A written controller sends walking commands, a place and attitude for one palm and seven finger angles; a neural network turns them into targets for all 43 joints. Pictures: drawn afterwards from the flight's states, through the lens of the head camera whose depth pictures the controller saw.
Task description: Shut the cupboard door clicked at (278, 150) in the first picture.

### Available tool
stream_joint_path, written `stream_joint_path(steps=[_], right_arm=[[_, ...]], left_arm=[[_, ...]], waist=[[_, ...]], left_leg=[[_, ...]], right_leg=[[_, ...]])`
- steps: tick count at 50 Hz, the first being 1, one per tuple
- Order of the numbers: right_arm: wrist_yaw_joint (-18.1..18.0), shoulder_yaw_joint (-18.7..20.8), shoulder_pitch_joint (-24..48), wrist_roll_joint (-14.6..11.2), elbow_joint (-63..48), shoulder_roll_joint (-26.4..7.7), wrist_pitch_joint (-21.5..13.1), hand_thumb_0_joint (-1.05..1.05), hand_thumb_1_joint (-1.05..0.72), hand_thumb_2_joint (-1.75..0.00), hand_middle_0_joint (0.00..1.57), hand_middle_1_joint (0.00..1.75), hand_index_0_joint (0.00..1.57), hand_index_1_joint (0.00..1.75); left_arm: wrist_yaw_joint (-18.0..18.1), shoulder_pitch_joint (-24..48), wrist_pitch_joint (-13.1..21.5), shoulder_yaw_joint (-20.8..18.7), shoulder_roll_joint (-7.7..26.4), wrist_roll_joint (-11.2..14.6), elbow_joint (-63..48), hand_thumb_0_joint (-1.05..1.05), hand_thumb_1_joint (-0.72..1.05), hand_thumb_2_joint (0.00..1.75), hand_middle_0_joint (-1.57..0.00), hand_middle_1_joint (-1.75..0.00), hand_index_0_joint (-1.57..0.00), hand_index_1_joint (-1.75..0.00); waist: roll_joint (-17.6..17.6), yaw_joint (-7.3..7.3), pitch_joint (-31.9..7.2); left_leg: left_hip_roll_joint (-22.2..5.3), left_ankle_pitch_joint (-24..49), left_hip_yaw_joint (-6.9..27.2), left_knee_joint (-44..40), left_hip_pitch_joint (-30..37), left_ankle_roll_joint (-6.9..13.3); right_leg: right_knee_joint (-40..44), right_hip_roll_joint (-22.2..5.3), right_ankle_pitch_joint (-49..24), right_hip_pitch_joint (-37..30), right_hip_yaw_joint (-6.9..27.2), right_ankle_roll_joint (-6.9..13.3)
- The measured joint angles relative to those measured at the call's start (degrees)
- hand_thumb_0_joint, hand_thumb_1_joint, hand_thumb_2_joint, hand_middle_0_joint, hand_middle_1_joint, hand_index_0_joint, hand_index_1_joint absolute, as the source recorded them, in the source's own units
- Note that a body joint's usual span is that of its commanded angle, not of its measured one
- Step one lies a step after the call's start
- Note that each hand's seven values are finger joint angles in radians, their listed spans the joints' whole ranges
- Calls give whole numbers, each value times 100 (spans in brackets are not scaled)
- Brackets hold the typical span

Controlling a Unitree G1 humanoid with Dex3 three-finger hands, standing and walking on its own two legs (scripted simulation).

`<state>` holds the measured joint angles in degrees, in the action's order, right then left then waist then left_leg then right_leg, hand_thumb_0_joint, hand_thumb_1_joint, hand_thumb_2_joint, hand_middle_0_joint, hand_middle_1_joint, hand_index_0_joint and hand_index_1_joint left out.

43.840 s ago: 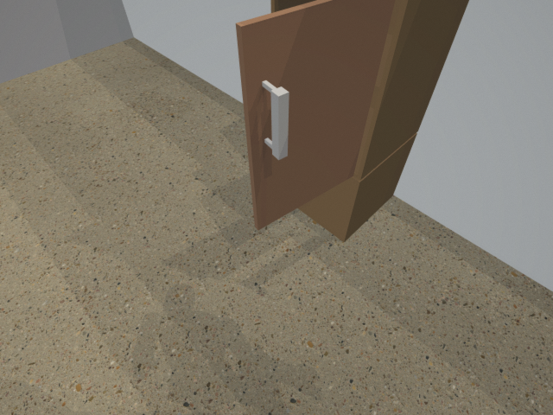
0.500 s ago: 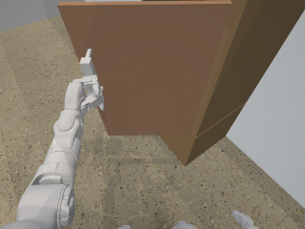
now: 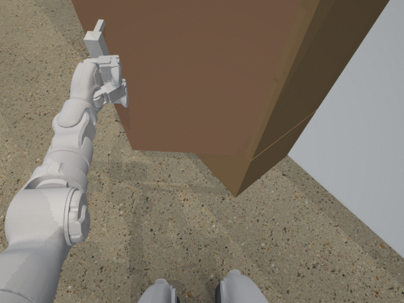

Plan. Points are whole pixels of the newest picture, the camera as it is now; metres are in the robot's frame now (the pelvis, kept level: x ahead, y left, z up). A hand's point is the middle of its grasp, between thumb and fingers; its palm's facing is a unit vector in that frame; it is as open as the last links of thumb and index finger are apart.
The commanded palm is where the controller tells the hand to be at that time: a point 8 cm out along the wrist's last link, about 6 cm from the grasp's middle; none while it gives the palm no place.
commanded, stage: push the door shut along its arc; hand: left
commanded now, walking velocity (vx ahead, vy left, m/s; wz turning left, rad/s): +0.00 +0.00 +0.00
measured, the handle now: (109, 64) +0.58 +0.16 +0.10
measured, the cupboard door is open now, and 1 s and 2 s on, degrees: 48 37 33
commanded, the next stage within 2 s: pull the fist back off the door in 1.20 s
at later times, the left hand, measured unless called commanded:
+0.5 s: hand (140, 65) +0.56 +0.09 +0.12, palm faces -0.29 -0.96 -0.02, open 3.1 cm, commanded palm +0.57 +0.13 +0.11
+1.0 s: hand (161, 50) +0.60 +0.05 +0.12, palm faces -0.38 -0.93 -0.02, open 3.0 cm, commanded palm +0.62 +0.09 +0.11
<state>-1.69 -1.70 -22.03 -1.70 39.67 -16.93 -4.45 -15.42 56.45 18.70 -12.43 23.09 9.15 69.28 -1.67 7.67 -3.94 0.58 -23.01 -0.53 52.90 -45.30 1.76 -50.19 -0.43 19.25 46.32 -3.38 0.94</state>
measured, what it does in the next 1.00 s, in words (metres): stands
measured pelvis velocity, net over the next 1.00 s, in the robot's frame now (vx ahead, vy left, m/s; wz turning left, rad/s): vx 0.02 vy -0.01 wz -0.04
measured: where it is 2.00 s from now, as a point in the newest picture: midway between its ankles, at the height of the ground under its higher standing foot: outside the picture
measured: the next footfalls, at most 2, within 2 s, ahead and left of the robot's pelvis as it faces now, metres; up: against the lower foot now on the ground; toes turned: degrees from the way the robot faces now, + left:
none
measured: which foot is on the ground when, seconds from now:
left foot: down 0.00-1.00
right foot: down 0.00-1.00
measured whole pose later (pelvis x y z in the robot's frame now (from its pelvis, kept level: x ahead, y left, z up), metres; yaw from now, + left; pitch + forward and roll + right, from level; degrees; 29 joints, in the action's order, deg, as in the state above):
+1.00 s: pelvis +0.02 -0.01 -0.02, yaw -2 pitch +25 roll -2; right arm -1.5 -2.8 -25.7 0.8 37.8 -15.9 -1.4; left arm -23.7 77.8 10.2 -15.5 34.4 1.7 79.1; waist -3.4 15.7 -3.6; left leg -1.9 -26.9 -0.5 58.3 -56.0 1.0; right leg -54.2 2.1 21.7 57.1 -3.3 1.8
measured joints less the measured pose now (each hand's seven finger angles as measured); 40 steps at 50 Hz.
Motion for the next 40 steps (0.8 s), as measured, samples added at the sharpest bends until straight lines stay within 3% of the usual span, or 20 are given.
stream_joint_path(steps=[10, 23, 33, 37, 40], right_arm=[[35, -37, -171, 60, 29, -16, -36, 1, -91, -90, 20, 30, 20, 30], [46, -62, -168, 143, 37, -33, -29, 1, -91, -90, 20, 30, 20, 30], [74, -77, -161, 209, -130, -8, 97, 1, -91, -90, 20, 30, 20, 30], [71, -106, -196, 239, -251, 15, 172, 1, -91, -90, 20, 30, 20, 30], [67, -105, -295, 254, -316, 42, 226, 1, -91, -90, 20, 30, 20, 30]], left_arm=[[-153, 632, -82, 39, 380, -131, 450, 1, 90, 91, -129, -150, -133, -150], [-418, 1373, -318, 125, 579, -279, 737, 1, 90, 90, -129, -150, -130, -150], [-467, 1893, -511, -107, 656, -548, 937, 1, 90, 90, -129, -150, -130, -150], [-487, 2070, -597, -413, 806, -697, 1017, 1, 90, 90, -129, -150, -130, -150], [-580, 2003, -572, -558, 930, -782, 928, 1, 87, 91, -129, -150, -130, -150]], waist=[[-33, 214, -14], [-62, 430, -26], [-146, 677, -34], [-185, 804, -9], [-214, 808, -14]], left_leg=[[-21, -57, 37, 203, -402, 15], [-62, -182, 89, 420, -811, 10], [-137, -333, 26, 570, -1029, 0], [-184, -387, -32, 619, -1122, -7], [-212, -415, -77, 626, -1150, -18]], right_leg=[[-117, 18, 18, 354, -37, -9], [-254, 58, 107, 722, -86, -5], [-406, 133, 216, 986, -21, 6], [-474, 180, 249, 1121, 36, 18], [-508, 208, 268, 1184, 81, 28]])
